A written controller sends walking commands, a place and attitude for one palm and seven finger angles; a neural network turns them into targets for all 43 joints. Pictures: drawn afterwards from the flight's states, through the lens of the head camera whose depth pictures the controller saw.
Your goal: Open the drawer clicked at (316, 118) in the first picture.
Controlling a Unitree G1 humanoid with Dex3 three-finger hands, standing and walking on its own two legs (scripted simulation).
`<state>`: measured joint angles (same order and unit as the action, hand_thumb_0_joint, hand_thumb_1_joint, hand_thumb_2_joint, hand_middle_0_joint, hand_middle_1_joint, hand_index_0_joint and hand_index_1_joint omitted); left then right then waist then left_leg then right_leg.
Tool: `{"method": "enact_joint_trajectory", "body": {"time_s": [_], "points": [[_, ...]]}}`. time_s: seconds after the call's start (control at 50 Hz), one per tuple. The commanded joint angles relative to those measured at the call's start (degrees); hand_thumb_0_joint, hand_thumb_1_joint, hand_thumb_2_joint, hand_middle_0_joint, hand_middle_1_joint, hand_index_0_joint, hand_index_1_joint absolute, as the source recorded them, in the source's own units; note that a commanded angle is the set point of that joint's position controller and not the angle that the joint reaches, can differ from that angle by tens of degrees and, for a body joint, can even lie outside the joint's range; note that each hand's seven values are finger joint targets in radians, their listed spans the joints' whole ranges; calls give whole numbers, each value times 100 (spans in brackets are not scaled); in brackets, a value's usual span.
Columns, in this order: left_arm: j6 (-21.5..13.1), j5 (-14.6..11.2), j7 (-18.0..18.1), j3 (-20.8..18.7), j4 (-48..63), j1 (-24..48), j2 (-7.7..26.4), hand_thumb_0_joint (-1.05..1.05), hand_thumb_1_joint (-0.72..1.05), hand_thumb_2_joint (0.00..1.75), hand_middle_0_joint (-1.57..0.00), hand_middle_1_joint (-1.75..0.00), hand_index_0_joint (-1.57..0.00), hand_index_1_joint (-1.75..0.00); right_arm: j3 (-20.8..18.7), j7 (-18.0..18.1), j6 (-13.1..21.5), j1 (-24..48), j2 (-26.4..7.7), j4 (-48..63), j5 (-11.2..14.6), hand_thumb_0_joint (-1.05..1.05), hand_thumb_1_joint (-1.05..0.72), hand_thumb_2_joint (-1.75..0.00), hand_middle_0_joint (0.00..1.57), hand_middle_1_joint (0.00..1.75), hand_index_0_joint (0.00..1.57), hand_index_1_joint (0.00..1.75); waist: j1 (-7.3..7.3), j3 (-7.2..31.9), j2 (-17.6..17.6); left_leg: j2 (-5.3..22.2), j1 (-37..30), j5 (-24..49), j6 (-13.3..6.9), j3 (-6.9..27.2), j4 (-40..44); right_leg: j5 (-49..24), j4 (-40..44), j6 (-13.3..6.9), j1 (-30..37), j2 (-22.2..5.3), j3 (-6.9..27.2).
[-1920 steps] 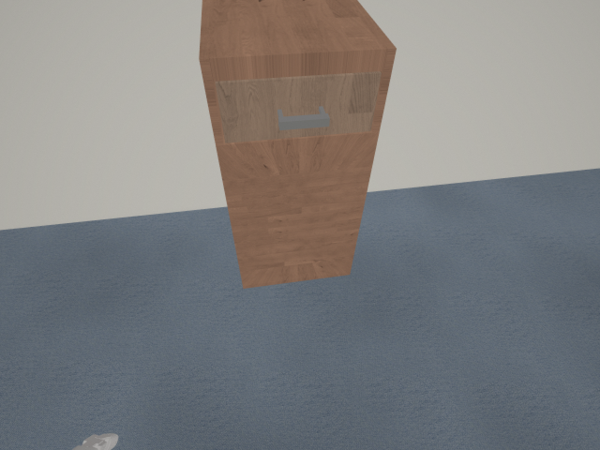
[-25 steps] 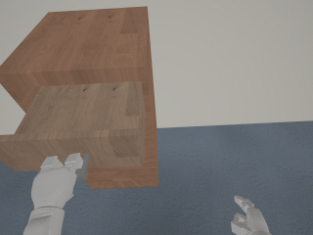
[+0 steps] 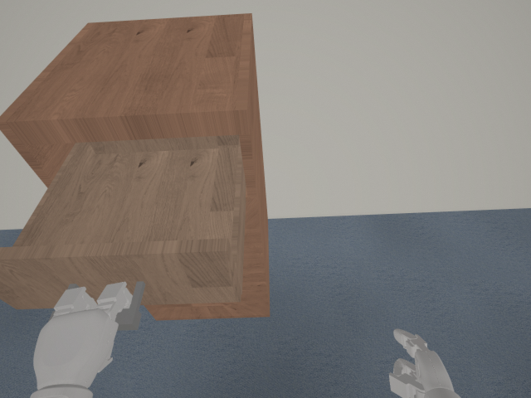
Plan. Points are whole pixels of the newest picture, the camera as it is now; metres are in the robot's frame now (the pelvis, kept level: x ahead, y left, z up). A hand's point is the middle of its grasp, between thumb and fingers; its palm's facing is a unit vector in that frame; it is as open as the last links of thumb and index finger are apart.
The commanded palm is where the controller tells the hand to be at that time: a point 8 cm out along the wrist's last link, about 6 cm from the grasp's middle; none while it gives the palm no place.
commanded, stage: pull the drawer open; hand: left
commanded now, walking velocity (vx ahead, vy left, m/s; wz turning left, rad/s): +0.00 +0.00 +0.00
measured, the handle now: (100, 305) +0.24 +0.27 +0.04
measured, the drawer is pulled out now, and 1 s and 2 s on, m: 0.24 0.26 0.26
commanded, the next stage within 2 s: open the thumb to release the handle in 0.34 s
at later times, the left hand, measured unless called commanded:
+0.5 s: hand (97, 363) +0.16 +0.25 +0.02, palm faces +0.00 -0.08 -1.00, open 5.9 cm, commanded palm +0.15 +0.25 +0.08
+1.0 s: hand (99, 355) +0.17 +0.24 +0.03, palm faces +0.02 -0.10 -0.99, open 12.9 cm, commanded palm +0.15 +0.24 +0.08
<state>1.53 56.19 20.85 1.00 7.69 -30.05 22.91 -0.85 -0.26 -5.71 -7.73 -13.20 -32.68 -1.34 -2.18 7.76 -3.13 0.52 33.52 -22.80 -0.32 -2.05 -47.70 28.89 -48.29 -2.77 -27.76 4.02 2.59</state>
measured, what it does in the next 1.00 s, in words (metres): stands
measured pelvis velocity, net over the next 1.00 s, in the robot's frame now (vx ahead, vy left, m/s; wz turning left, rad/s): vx -0.02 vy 0.00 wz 0.03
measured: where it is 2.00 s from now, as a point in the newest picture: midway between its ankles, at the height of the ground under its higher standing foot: outside the picture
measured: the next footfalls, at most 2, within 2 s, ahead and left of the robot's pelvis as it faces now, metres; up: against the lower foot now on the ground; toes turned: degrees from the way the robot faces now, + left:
none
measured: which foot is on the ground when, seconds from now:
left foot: down 0.00-1.00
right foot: down 0.00-1.00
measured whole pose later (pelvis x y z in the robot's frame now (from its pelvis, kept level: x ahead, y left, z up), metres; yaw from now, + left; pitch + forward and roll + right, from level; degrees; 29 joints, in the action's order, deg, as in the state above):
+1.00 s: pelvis -0.02 +0.00 +0.00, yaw +2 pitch +6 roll +0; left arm 2.0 58.0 19.0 4.2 3.2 -21.0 21.4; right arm -0.6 2.0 -4.5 -6.9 -12.7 -34.0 -1.4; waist -4.7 5.8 -3.8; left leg -0.3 32.6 -19.7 -0.4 0.0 -46.1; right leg 26.6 -46.7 -2.7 -26.2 3.4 0.6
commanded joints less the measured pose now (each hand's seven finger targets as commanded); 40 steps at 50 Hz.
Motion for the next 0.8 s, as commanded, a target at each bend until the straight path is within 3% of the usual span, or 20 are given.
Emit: {"method": "enact_joint_trajectory", "body": {"time_s": [0.0,0.02,0.06,0.14,0.22,0.3,0.32,0.36,0.4,0.42,0.44,0.46,0.5,0.52,0.6,0.62,0.64,0.7,0.72,0.78], "points": [[-35,5,430,-1126,1304,-407,1160,0,90,90,-40,-135,-40,-135,-172,60,267,829,-597,935,-23,0,-90,-90,20,30,20,30,-344,806,67,-235,-1173,1836,-107,192,369,-2998,718,30,-92,-92,182],[-28,-17,440,-1057,1158,-584,1055,0,90,90,-40,-135,-40,-135,-205,85,276,781,-581,936,8,0,-90,-90,20,30,20,30,-309,670,132,-243,-1055,1716,-125,188,364,-2972,722,39,-83,-85,143],[-72,8,470,-1133,1255,-630,1121,0,90,90,-40,-135,-40,-135,-205,90,277,783,-571,946,-13,0,-90,-90,20,30,20,30,-356,808,-8,-255,-1110,1734,-116,167,349,-3025,716,30,-47,-97,188],[-121,-41,501,-1350,1179,-795,1274,0,90,90,-40,-135,-40,-135,-179,103,260,817,-576,917,-14,0,-90,-90,20,30,20,30,-412,865,148,-285,-1031,1772,-109,169,330,-3315,713,38,48,-117,283],[-109,-38,531,-1214,1222,-990,1109,0,90,90,-40,-135,-40,-135,-222,76,259,787,-548,937,8,0,-90,-90,20,30,20,30,-387,758,-28,-249,-1032,1812,-117,170,328,-3134,662,26,-37,-84,196],[-188,-75,564,-1484,1366,-1217,1329,0,90,90,-40,-135,-40,-135,-189,61,239,843,-563,949,-21,0,-90,-90,20,30,20,30,-488,975,35,-292,-1055,1968,-106,159,279,-3581,637,27,104,-120,348],[-186,-97,580,-1338,1348,-1463,1153,0,90,90,-40,-135,-40,-135,-225,50,263,790,-541,965,0,0,-90,-90,20,30,20,30,-462,894,-60,-266,-1009,2009,-114,150,279,-3623,594,31,119,-118,265],[-203,-117,607,-1404,1336,-1600,1187,0,90,90,-40,-135,-40,-135,-216,20,243,808,-534,967,0,0,-90,-90,20,30,20,30,-473,839,11,-273,-964,2043,-112,149,249,-3700,584,37,107,-118,260],[-241,-74,651,-1499,1516,-1393,1284,0,90,90,-40,-135,-40,-135,-214,7,206,837,-576,982,-42,0,-90,-90,20,30,20,30,-473,932,4,-282,-1042,2085,-111,171,214,-3601,573,27,-6,-109,320],[-237,19,668,-465,1654,1177,682,0,90,90,-40,-135,-40,-135,-196,35,225,786,-658,783,-76,0,-90,-90,20,30,20,30,299,642,53,-267,-971,1718,-154,267,76,-3231,519,118,-633,-156,131],[-327,67,762,-1013,1593,1190,1003,0,83,87,-40,-134,-40,-134,-307,84,312,648,-578,782,-92,0,-90,-90,20,30,20,30,17,892,-50,-224,-1180,1662,-125,260,54,-2771,566,88,-705,-104,161],[-243,178,804,-983,1099,537,925,0,76,84,-39,-134,-39,-134,-341,120,350,603,-574,750,-90,0,-90,-90,20,30,20,30,-58,909,-99,-229,-1201,1637,-135,242,66,-2669,564,48,-668,-55,98],[-127,149,761,-845,1164,588,868,0,62,78,-38,-132,-38,-132,-307,119,327,640,-586,788,-73,0,-90,-90,20,30,20,30,-119,1237,166,-257,-1283,1744,-131,219,88,-2843,572,53,-471,-87,154],[-37,138,693,-639,1093,524,717,0,55,75,-38,-131,-38,-131,-334,153,319,654,-581,822,-30,0,-90,-90,20,30,20,30,-85,1050,209,-260,-1187,1654,-147,230,139,-2869,620,58,-406,-75,129],[211,186,397,-397,1123,942,778,0,27,63,-35,-128,-35,-128,-188,214,271,830,-561,803,-16,0,-90,-90,20,30,20,30,-146,1074,183,-256,-1295,1594,-153,218,311,-2660,772,85,-288,-137,138],[280,145,299,-213,915,806,625,0,20,60,-35,-127,-35,-127,-206,242,281,836,-548,801,20,0,-90,-90,20,30,20,30,-92,737,248,-250,-1207,1482,-178,212,349,-2591,847,87,-300,-121,80],[295,156,215,-303,853,976,776,0,13,57,-35,-127,-35,-127,-134,249,277,869,-554,784,10,0,-90,-90,20,30,20,30,-130,701,420,-253,-1170,1390,-163,228,406,-2452,908,124,-313,-138,91],[267,193,51,-359,960,1147,916,0,-8,48,-33,-124,-33,-124,-74,284,280,934,-523,820,3,0,-90,-90,20,30,20,30,-230,702,277,-253,-1304,1386,-150,214,542,-2365,1002,106,-203,-154,143],[278,140,4,-192,757,1028,699,0,-15,45,-32,-124,-32,-124,-115,300,296,917,-517,788,26,0,-90,-90,20,30,20,30,-157,508,272,-252,-1276,1328,-167,207,558,-2334,1040,94,-204,-133,107],[146,83,-80,-426,685,1039,890,0,-36,36,-31,-122,-31,-122,-98,318,329,874,-526,786,24,0,-90,-90,20,30,20,30,-196,473,422,-257,-1228,1199,-150,219,621,-2165,1143,100,-108,-141,112]]}}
